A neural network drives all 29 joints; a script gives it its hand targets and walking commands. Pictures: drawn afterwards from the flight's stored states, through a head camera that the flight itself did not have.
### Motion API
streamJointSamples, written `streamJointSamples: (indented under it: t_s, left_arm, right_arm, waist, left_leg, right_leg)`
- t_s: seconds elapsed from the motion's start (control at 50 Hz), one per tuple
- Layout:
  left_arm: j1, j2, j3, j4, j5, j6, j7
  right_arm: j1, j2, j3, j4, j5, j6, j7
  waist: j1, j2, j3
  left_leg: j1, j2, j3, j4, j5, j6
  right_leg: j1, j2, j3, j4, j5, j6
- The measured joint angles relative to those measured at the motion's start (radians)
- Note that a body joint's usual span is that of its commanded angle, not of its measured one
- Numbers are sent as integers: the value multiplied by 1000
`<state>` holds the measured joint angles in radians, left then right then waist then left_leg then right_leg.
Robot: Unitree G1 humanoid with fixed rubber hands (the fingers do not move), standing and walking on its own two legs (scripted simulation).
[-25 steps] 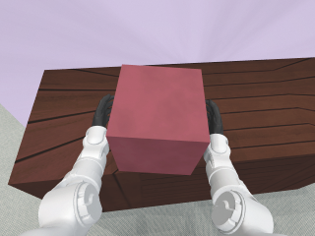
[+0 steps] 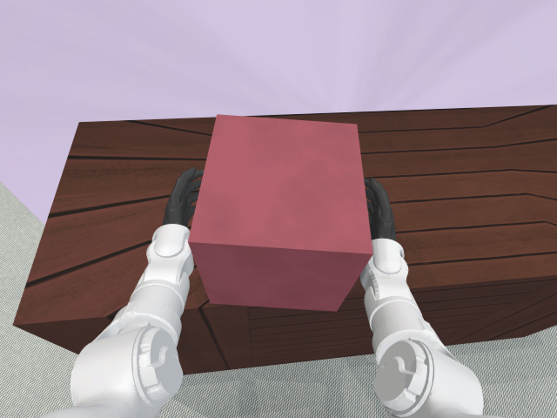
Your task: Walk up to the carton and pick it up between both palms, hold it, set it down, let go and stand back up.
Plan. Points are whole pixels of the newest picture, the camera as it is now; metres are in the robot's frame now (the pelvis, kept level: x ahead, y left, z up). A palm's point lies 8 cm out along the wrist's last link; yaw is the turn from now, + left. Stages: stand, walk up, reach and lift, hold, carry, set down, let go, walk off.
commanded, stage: reach and lift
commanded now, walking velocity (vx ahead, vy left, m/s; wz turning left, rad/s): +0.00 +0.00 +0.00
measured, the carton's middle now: (280, 218) +0.43 +0.00 +0.00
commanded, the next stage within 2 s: none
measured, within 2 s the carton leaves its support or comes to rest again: leaves its support in 0.26 s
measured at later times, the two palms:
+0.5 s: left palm (175, 228) +0.38 +0.16 +0.03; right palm (383, 235) +0.38 -0.15 +0.03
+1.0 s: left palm (171, 216) +0.39 +0.16 +0.05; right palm (388, 222) +0.38 -0.15 +0.06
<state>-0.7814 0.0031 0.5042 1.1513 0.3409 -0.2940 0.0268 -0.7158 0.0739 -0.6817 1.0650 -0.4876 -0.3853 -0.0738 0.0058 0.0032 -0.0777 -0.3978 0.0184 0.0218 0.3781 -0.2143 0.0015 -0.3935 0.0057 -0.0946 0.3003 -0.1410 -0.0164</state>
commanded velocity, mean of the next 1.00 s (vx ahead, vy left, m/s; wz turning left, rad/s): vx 0.00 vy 0.00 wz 0.00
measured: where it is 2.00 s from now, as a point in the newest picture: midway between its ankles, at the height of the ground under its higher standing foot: outside the picture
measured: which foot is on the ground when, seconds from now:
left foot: down 0.00-1.00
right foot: down 0.00-1.00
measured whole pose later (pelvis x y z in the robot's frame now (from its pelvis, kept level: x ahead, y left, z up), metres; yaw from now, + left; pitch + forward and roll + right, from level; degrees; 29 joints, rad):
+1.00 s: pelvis -0.01 +0.00 +0.00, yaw -1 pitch +12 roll -1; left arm -0.77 0.04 0.32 1.21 0.14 -0.29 0.09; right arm -0.74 -0.01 -0.44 1.21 -0.29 -0.41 -0.14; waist 0.00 -0.02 -0.16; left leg -0.38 0.02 0.03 0.38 -0.21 0.00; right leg -0.37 0.01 -0.09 0.29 -0.12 -0.01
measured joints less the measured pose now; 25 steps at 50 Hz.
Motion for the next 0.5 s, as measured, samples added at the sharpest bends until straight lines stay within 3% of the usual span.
streamJointSamples:
  t_s: [0.34, 0.5]
  left_arm:
    - [5, 4, -30, 31, -18, -80, 17]
    - [14, 9, -42, 37, -35, -91, 23]
  right_arm:
    - [0, -30, 7, 90, -2, -123, -33]
    - [-1, -35, 39, 98, 16, -123, -42]
  waist:
    - [-1, -16, -44]
    - [-3, -37, -46]
  left_leg:
    - [-50, 0, -8, 1, 19, -3]
    - [-40, -2, -2, -21, 38, -2]
  right_leg:
    - [-42, 0, -9, -8, 21, -4]
    - [-39, -2, -4, -19, 36, -4]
